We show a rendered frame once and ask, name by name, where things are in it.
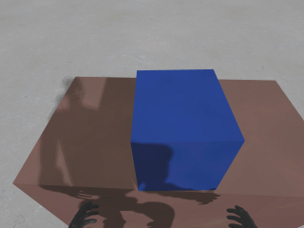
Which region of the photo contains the pedestal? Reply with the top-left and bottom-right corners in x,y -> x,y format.
12,76 -> 304,228

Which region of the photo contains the carton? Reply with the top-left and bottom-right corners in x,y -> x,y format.
130,69 -> 245,191

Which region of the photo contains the right robot hand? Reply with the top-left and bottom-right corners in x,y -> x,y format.
226,205 -> 257,228

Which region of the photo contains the left robot hand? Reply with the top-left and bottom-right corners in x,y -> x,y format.
68,201 -> 100,228

